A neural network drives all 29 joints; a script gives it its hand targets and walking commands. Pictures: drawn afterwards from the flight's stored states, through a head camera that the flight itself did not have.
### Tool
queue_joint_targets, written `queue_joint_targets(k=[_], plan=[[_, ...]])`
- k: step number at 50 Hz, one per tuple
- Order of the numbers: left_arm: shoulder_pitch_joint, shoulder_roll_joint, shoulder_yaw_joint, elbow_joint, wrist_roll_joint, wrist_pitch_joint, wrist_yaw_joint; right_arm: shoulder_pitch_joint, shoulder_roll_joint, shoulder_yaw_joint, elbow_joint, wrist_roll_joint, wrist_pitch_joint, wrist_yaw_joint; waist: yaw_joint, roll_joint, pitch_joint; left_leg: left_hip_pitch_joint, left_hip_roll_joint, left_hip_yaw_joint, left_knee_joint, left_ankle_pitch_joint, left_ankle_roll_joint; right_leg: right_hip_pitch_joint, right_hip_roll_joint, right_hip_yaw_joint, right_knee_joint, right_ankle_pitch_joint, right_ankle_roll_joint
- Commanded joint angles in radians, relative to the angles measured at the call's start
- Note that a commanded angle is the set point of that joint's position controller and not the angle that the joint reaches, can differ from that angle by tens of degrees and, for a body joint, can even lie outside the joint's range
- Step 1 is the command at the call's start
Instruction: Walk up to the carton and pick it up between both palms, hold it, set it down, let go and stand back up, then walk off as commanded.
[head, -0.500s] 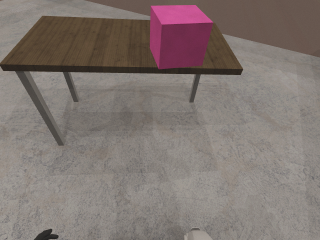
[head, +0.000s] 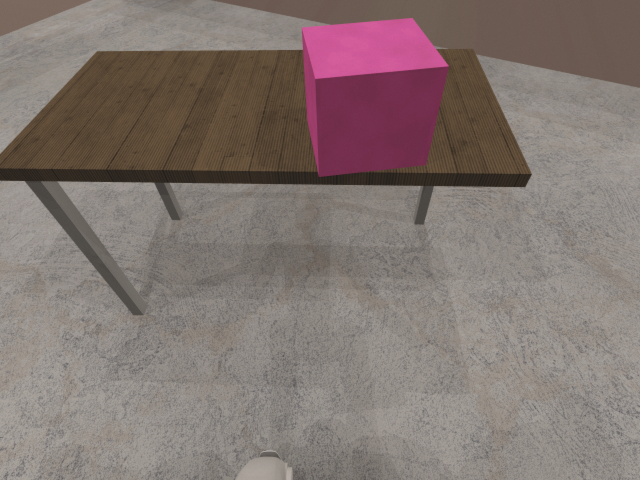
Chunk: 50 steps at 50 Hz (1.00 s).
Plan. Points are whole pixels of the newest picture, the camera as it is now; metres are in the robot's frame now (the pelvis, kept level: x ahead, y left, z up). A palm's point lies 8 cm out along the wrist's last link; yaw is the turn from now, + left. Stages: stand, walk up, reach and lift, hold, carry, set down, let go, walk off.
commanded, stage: walk up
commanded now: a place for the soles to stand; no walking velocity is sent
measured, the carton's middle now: (365, 97) +0.82 -0.05 +0.05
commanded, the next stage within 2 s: none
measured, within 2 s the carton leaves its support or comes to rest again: neither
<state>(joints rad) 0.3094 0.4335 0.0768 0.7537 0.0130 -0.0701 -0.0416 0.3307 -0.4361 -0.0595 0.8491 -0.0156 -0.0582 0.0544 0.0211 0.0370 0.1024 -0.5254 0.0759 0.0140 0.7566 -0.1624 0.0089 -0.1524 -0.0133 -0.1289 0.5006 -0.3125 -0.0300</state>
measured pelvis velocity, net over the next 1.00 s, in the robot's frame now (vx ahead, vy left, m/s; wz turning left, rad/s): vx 0.16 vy -0.02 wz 0.10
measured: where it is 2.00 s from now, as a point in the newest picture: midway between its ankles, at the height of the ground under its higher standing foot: outside the picture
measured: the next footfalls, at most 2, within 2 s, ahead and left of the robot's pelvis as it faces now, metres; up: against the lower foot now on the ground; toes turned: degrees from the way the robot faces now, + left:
left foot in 0.10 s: +0.19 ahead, +0.12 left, +0.00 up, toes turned +6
right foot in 0.46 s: +0.25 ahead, -0.13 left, +0.00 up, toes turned +2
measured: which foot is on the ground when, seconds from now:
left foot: up 0.00-0.08, down 0.10-0.46, up 0.48-0.78, down 0.80-1.00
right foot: down 0.00-0.12, up 0.14-0.44, down 0.46-1.00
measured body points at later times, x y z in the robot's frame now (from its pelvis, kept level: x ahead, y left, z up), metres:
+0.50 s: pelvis +0.13 -0.04 -0.02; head +0.13 -0.05 +0.43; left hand +0.20 +0.30 -0.10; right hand +0.22 -0.37 -0.12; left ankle +0.15 +0.11 -0.73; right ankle +0.21 -0.16 -0.74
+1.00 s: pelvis +0.16 -0.02 -0.02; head +0.17 -0.02 +0.43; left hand +0.21 +0.32 -0.12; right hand +0.28 -0.34 -0.13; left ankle +0.16 +0.12 -0.73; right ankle +0.21 -0.15 -0.74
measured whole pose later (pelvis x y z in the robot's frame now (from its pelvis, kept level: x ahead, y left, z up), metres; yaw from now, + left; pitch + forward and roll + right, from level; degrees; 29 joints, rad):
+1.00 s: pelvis +0.16 -0.02 -0.02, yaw +6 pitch -2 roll +0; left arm 0.23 0.42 0.03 0.89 0.02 -0.07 0.02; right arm 0.18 -0.43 -0.05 0.90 -0.02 0.01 0.03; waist -0.01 0.01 0.07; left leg -0.35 0.04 -0.01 0.74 -0.40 0.01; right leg -0.36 -0.06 -0.06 0.68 -0.27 0.01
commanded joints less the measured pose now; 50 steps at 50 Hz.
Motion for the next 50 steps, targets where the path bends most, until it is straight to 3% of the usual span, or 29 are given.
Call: queue_joint_targets(k=[1, 4, 5, 6, 7, 8, 10, 12, 17, 21, 22, 23, 24, 25, 27, 28, 32, 35, 37, 39, 40, 41, 42, 43, 44, 46, 47, 48, 50], plan=[[0.025, 0.211, 0.055, -0.067, 0.002, -0.007, 0.009, -0.033, -0.143, -0.044, -0.081, 0.0, -0.033, 0.004, 0.025, -0.206, -0.08, 0.143, -0.035, 0.099, -0.148, 0.027, 0.04, 0.004, -0.234, 0.131, -0.053, 0.447, -0.172], [-0.006, 0.177, 0.033, -0.088, -0.006, 0.001, 0.012, 0.158, -0.225, -0.084, -0.038, 0.005, -0.045, -0.019, -0.114, 0.026, -0.177, 0.539, -0.008, 0.002, -0.265, -0.029, 0.078, -0.208, -0.158, 0.037, 0.296, 0.265, -0.084], [0.032, 0.124, 0.025, -0.092, -0.009, 0.002, 0.008, 0.235, -0.285, -0.106, -0.044, -0.004, -0.042, -0.03, -0.131, 0.16, -0.246, 0.655, 0.145, -0.309, -0.354, -0.217, 0.129, -0.338, -0.05, 0.008, 0.504, 0.068, -0.052], [0.075, 0.144, 0.02, -0.091, -0.006, 0.012, 0.019, 0.205, -0.354, -0.114, -0.085, 0.0, -0.042, -0.041, -0.122, 0.192, -0.249, 0.7, 0.377, -0.719, -0.483, -0.267, 0.25, -0.527, 0.053, 0.084, 0.68, -0.24, -0.014], [0.052, 0.222, 0.042, -0.084, 0.003, 0.022, 0.029, 0.141, -0.326, -0.114, -0.091, 0.02, -0.039, -0.036, -0.104, 0.069, -0.205, 0.585, 0.385, -0.684, -0.458, -0.339, 0.289, -0.507, -0.037, 0.196, 0.739, -0.21, -0.027], [0.03, 0.229, 0.035, -0.07, -0.006, 0.021, 0.028, 0.082, -0.278, -0.095, -0.104, 0.028, -0.039, -0.04, -0.083, 0.014, -0.077, 0.454, 0.319, -0.516, -0.477, -0.241, 0.255, -0.497, -0.056, 0.198, 0.704, -0.165, -0.022], [0.062, 0.198, 0.035, -0.035, -0.006, 0.021, 0.018, 0.045, -0.231, -0.078, -0.104, 0.027, -0.042, -0.046, -0.056, 0.055, -0.023, 0.359, 0.217, -0.316, -0.484, -0.143, 0.179, -0.452, -0.093, 0.214, 0.598, -0.046, -0.013], [0.145, 0.157, 0.032, 0.009, -0.007, 0.016, 0.003, -0.025, -0.224, -0.069, -0.127, 0.01, -0.037, -0.035, -0.017, 0.113, -0.049, 0.238, 0.145, -0.103, -0.471, -0.062, 0.183, -0.306, -0.08, 0.138, 0.495, 0.005, 0.006], [0.059, 0.155, 0.037, -0.007, -0.002, 0.015, 0.006, -0.032, -0.228, -0.067, -0.143, 0.004, -0.003, -0.023, -0.045, 0.139, -0.059, 0.206, 0.135, -0.113, -0.427, -0.227, 0.211, -0.254, -0.034, 0.071, 0.225, -0.051, 0.027], [0.117, 0.143, 0.036, 0.046, 0.009, -0.013, 0.044, -0.103, -0.176, -0.041, -0.168, 0.003, 0.031, -0.026, 0.02, 0.037, -0.096, 0.085, 0.071, -0.028, -0.198, -0.136, 0.134, -0.008, 0.012, 0.021, -0.007, 0.141, 0.02], [0.124, 0.172, 0.043, 0.045, 0.023, -0.015, 0.052, -0.101, -0.124, -0.023, -0.164, 0.008, 0.03, -0.028, 0.043, -0.1, -0.108, 0.001, 0.03, -0.016, -0.095, -0.235, 0.084, 0.075, -0.066, 0.148, -0.059, 0.083, 0.004], [0.117, 0.237, 0.048, 0.032, 0.027, -0.028, 0.06, -0.068, -0.049, 0.004, -0.157, 0.004, 0.033, -0.031, 0.028, -0.236, -0.09, -0.066, -0.059, -0.011, 0.064, -0.318, 0.014, 0.024, -0.294, 0.494, -0.198, -0.033, -0.066], [0.049, 0.327, 0.07, 0.008, 0.025, -0.023, 0.061, -0.066, -0.129, -0.02, -0.128, 0.011, 0.051, -0.04, 0.032, -0.183, -0.045, -0.009, -0.051, -0.118, 0.152, -0.398, 0.008, -0.165, -0.406, 0.616, -0.279, -0.272, -0.17], [-0.012, 0.308, 0.061, 0.007, 0.017, -0.02, 0.061, -0.053, -0.187, -0.037, -0.096, 0.018, 0.053, -0.042, 0.008, -0.126, -0.002, 0.038, -0.029, -0.131, 0.211, -0.357, 0.009, -0.231, -0.388, 0.556, -0.274, -0.294, -0.209], [-0.038, 0.265, 0.045, 0.021, 0.014, -0.018, 0.062, -0.016, -0.191, -0.047, -0.072, 0.012, 0.051, -0.042, -0.011, -0.142, -0.012, 0.044, -0.042, -0.15, 0.163, -0.307, 0.015, -0.186, -0.32, 0.432, -0.202, -0.051, -0.156], [-0.028, 0.259, 0.047, 0.021, 0.005, -0.019, 0.061, 0.0, -0.18, -0.047, -0.045, 0.01, 0.051, -0.039, -0.011, -0.219, -0.054, 0.026, -0.03, -0.129, 0.132, -0.275, 0.018, -0.1, -0.291, 0.368, -0.169, 0.01, -0.15], [-0.018, 0.264, 0.049, 0.014, 0.007, -0.012, 0.065, -0.04, -0.163, -0.048, -0.031, -0.003, 0.053, -0.038, 0.013, -0.199, -0.103, 0.056, -0.045, -0.085, 0.088, -0.279, 0.005, -0.049, -0.296, 0.299, -0.084, 0.28, -0.162], [-0.063, 0.273, 0.054, -0.001, 0.016, -0.001, 0.064, -0.042, -0.157, -0.048, -0.027, -0.002, 0.053, -0.031, -0.008, -0.267, -0.133, 0.115, -0.042, -0.016, 0.038, -0.249, 0.009, -0.094, -0.276, 0.253, -0.071, 0.212, -0.162], [-0.092, 0.266, 0.05, -0.005, 0.01, 0.01, 0.062, -0.019, -0.158, -0.048, 0.0, -0.005, 0.047, -0.028, -0.02, -0.255, -0.149, 0.21, -0.047, 0.031, -0.09, -0.156, 0.012, -0.149, -0.257, 0.196, 0.007, 0.172, -0.151], [-0.098, 0.213, 0.028, 0.017, 0.0, 0.019, 0.058, 0.011, -0.171, -0.061, 0.028, -0.015, 0.031, -0.036, -0.06, -0.125, -0.149, 0.39, -0.042, -0.013, -0.293, -0.082, 0.041, -0.272, -0.194, 0.113, 0.198, 0.167, -0.073], [-0.074, 0.136, 0.003, -0.003, -0.009, 0.02, 0.059, -0.005, -0.25, -0.077, 0.01, -0.028, 0.022, -0.044, -0.072, 0.148, -0.187, 0.46, 0.125, -0.288, -0.368, -0.116, 0.101, -0.416, -0.098, 0.056, 0.351, 0.027, -0.006], [-0.108, 0.135, -0.003, 0.008, -0.013, 0.026, 0.073, -0.103, -0.31, -0.08, -0.012, -0.026, 0.021, -0.043, -0.057, 0.226, -0.12, 0.266, 0.275, -0.507, -0.453, -0.243, 0.227, -0.407, -0.038, 0.074, 0.372, -0.253, 0.02], [-0.113, 0.193, 0.007, 0.035, -0.012, 0.022, 0.08, -0.126, -0.298, -0.083, -0.012, -0.021, 0.03, -0.038, -0.054, 0.14, -0.071, 0.121, 0.281, -0.45, -0.437, -0.232, 0.276, -0.3, -0.073, 0.119, 0.401, -0.297, 0.002], [-0.056, 0.2, 0.013, 0.062, -0.018, 0.018, 0.071, -0.196, -0.253, -0.069, -0.021, -0.008, 0.039, -0.034, -0.003, 0.075, -0.068, 0.113, 0.18, -0.309, -0.378, -0.169, 0.229, -0.212, -0.058, 0.098, 0.306, -0.234, 0.002], [-0.02, 0.161, 0.005, 0.094, -0.023, 0.008, 0.072, -0.231, -0.208, -0.056, -0.022, -0.013, 0.05, -0.035, 0.012, 0.117, -0.096, 0.155, 0.092, -0.161, -0.282, -0.042, 0.175, -0.161, -0.035, 0.055, 0.143, -0.094, 0.002], [0.015, 0.192, 0.016, 0.115, 0.0, -0.012, 0.082, -0.212, -0.142, -0.02, -0.013, -0.001, 0.054, -0.033, 0.022, 0.091, -0.143, 0.097, 0.062, -0.086, -0.131, 0.157, 0.102, 0.029, -0.05, 0.102, 0.002, 0.137, -0.018], [0.018, 0.261, 0.036, 0.107, 0.014, -0.021, 0.085, -0.203, -0.104, -0.011, -0.022, 0.007, 0.051, -0.031, 0.019, -0.029, -0.165, 0.02, -0.004, -0.053, 0.007, 0.054, 0.038, 0.068, -0.219, 0.357, -0.079, 0.144, -0.076], [-0.048, 0.312, 0.048, 0.107, 0.01, -0.016, 0.082, -0.144, -0.128, -0.021, -0.003, 0.004, 0.061, -0.032, -0.031, -0.149, -0.156, 0.061, -0.024, -0.055, 0.032, -0.308, 0.028, -0.049, -0.353, 0.507, -0.108, 0.041, -0.162], [-0.113, 0.285, 0.039, 0.09, 0.012, -0.015, 0.073, -0.126, -0.161, -0.029, 0.02, -0.003, 0.061, -0.032, -0.043, -0.081, -0.064, 0.139, -0.015, -0.044, -0.009, -0.357, 0.043, -0.186, -0.339, 0.433, -0.097, -0.008, -0.185]])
